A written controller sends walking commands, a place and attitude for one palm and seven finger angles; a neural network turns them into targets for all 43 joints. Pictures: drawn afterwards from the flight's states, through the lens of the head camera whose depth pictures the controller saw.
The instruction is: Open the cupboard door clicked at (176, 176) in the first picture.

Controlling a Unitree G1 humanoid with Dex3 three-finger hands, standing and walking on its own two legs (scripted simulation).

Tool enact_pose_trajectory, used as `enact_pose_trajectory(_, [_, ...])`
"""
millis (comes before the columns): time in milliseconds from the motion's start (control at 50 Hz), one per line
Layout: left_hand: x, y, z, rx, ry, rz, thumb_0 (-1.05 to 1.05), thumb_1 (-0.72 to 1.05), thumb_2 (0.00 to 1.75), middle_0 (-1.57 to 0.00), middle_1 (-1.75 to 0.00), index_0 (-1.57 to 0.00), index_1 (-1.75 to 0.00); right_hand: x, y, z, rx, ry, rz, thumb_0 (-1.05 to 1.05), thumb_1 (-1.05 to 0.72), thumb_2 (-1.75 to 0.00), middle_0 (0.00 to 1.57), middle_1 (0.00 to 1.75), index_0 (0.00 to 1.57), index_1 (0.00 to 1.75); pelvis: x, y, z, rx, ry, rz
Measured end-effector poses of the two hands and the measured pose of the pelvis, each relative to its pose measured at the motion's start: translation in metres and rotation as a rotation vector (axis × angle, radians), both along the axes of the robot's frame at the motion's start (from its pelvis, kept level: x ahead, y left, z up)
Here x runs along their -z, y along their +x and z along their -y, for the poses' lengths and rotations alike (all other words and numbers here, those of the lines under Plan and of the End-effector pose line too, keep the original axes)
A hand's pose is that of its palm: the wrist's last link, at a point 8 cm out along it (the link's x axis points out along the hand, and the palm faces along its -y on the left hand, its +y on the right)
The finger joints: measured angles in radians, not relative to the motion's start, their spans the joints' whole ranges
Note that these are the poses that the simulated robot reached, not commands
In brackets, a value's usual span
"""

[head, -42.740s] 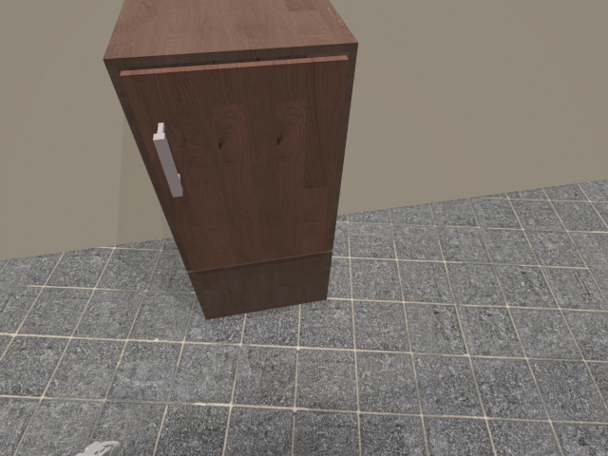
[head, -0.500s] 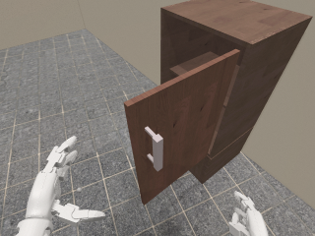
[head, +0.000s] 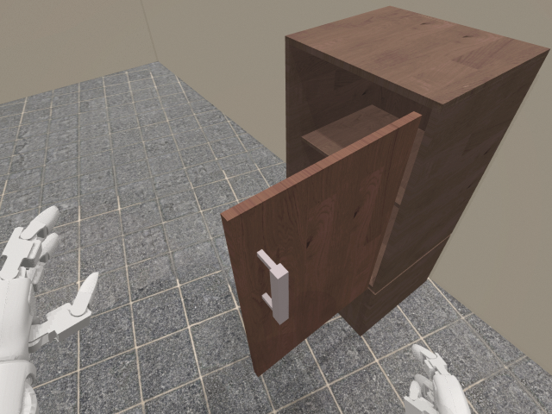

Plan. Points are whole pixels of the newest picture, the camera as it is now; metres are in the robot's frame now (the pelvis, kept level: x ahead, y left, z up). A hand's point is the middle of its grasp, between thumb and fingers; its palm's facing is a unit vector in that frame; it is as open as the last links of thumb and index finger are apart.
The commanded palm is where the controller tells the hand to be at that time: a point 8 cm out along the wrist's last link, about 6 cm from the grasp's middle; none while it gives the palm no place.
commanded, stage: draw the hand back to the body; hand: left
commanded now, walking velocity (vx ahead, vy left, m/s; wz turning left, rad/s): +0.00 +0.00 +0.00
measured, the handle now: (272, 287) +0.32 +0.05 -0.01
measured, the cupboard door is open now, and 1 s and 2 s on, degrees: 91 91 91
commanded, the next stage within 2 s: step back with the hand held close in 0.42 s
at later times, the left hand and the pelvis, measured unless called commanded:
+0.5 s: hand (83, 300) +0.19 +0.24 +0.15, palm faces +0.44 -0.80 -0.41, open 7.4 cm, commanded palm +0.14 +0.28 +0.17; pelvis +0.00 -0.02 +0.00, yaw +0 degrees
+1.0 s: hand (56, 321) +0.16 +0.25 +0.15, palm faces +0.33 -0.79 -0.51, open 7.4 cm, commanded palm +0.10 +0.30 +0.18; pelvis -0.05 +0.00 +0.00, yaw -1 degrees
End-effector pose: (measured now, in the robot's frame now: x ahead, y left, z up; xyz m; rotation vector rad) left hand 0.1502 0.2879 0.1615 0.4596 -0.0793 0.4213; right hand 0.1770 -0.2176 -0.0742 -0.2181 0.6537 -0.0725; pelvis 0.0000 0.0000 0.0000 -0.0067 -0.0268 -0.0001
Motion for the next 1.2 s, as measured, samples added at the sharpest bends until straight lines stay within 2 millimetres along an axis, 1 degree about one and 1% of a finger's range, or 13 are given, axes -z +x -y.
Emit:
enact_pose_trajectory(80, [-0.013, 0.0, -0.005, -0.028, 0.03, 0.038, 0.0, 0.66, 0.8, -0.2, -0.3, -0.2, -0.31, 0.0, 0.004, 0.005, 0.001, 0.001, -0.004, 0.01, -0.9, -0.9, 0.21, 0.3, 0.2, 0.3, -0.001, 0.002, 0.004, 0.0, 0.002, 0.004])
enact_pose_trajectory(120, [-0.016, -0.001, -0.006, -0.04, 0.034, 0.048, 0.0, 0.72, 0.83, -0.2, -0.3, -0.21, -0.31, 0.0, 0.005, 0.007, 0.002, 0.005, -0.007, 0.01, -0.9, -0.9, 0.21, 0.3, 0.2, 0.3, -0.002, 0.002, 0.006, 0.0, 0.002, 0.006])
enact_pose_trajectory(240, [-0.006, 0.0, 0.003, -0.042, -0.008, 0.016, 0.01, 0.84, 0.88, -0.2, -0.3, -0.21, -0.31, 0.001, 0.005, 0.014, 0.007, 0.004, -0.021, 0.01, -0.9, -0.9, 0.21, 0.3, 0.2, 0.3, -0.003, 0.002, 0.011, -0.001, 0.005, 0.011])
enact_pose_trajectory(300, [-0.003, 0.0, 0.008, -0.032, -0.017, 0.006, 0.01, 0.86, 0.89, -0.2, -0.3, -0.21, -0.31, 0.002, 0.004, 0.018, 0.011, 0.001, -0.025, 0.01, -0.9, -0.9, 0.21, 0.3, 0.2, 0.3, -0.003, 0.002, 0.015, -0.002, 0.006, 0.015])
enact_pose_trajectory(380, [-0.006, -0.001, 0.013, -0.023, -0.006, 0.012, 0.01, 0.88, 0.9, -0.21, -0.3, -0.21, -0.31, 0.002, 0.003, 0.022, 0.017, 0.001, -0.022, 0.01, -0.9, -0.9, 0.21, 0.3, 0.2, 0.3, -0.003, 0.002, 0.019, -0.002, 0.005, 0.02])
enact_pose_trajectory(460, [-0.01, -0.002, 0.015, -0.025, 0.005, 0.022, 0.01, 0.88, 0.9, -0.21, -0.3, -0.21, -0.31, 0.003, 0.002, 0.025, 0.021, 0.006, -0.023, 0.01, -0.9, -0.9, 0.21, 0.3, 0.2, 0.3, -0.003, 0.002, 0.022, -0.002, 0.006, 0.023])
enact_pose_trajectory(560, [-0.008, -0.002, 0.016, -0.031, -0.004, 0.015, 0.01, 0.89, 0.9, -0.21, -0.3, -0.21, -0.31, 0.004, 0.0, 0.028, 0.025, 0.007, -0.028, 0.01, -0.9, -0.9, 0.21, 0.3, 0.2, 0.3, -0.004, 0.001, 0.025, -0.001, 0.006, 0.026])
enact_pose_trajectory(640, [-0.02, 0.001, 0.012, -0.015, 0.062, 0.051, 0.01, 0.89, 0.9, -0.21, -0.3, -0.21, -0.31, 0.004, -0.002, 0.031, 0.029, 0.0, -0.047, 0.01, -0.9, -0.9, 0.21, 0.3, 0.2, 0.3, -0.003, -0.003, 0.025, -0.007, -0.006, 0.006])
enact_pose_trajectory(680, [-0.022, 0.002, 0.011, 0.002, 0.085, 0.043, 0.01, 0.89, 0.9, -0.21, -0.3, -0.21, -0.31, 0.004, -0.004, 0.033, 0.047, -0.002, -0.059, 0.01, -0.9, -0.9, 0.21, 0.3, 0.2, 0.3, -0.004, -0.005, 0.023, -0.001, -0.008, -0.007])
enact_pose_trajectory(800, [-0.013, 0.002, 0.012, 0.065, 0.101, -0.033, 0.01, 0.89, 0.9, -0.21, -0.3, -0.21, -0.31, 0.002, -0.019, 0.04, 0.117, -0.018, -0.085, 0.01, -0.9, -0.9, 0.21, 0.3, 0.2, 0.3, -0.004, -0.015, 0.014, 0.019, -0.006, -0.03])
enact_pose_trajectory(920, [-0.012, -0.01, 0.004, 0.092, 0.114, -0.038, 0.01, 0.89, 0.9, -0.21, -0.3, -0.22, -0.31, 0.0, -0.043, 0.037, 0.15, -0.039, -0.106, 0.01, -0.9, -0.9, 0.2, 0.3, 0.2, 0.3, -0.003, -0.033, 0.006, 0.027, -0.011, -0.032])
enact_pose_trajectory(1040, [-0.016, -0.033, -0.007, 0.1, 0.128, 0.018, 0.01, 0.89, 0.9, -0.21, -0.3, -0.22, -0.31, -0.002, -0.07, 0.026, 0.146, -0.051, -0.104, 0.01, -0.9, -0.9, 0.21, 0.3, 0.2, 0.3, 0.0, -0.055, -0.003, 0.024, -0.022, -0.028])
enact_pose_trajectory(1200, [-0.015, -0.074, -0.022, 0.067, 0.162, 0.067, 0.01, 0.89, 0.9, -0.21, -0.3, -0.22, -0.31, 0.004, -0.104, 0.009, 0.104, -0.058, -0.087, 0.01, -0.9, -0.9, 0.21, 0.3, 0.2, 0.3, 0.007, -0.087, -0.011, -0.01, -0.035, -0.018])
